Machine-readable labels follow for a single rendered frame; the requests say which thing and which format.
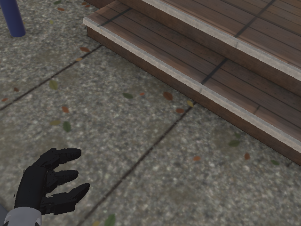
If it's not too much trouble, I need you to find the left robot hand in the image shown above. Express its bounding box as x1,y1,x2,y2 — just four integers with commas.
13,148,90,215

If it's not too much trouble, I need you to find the robot left forearm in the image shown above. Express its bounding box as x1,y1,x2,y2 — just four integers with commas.
3,206,42,226

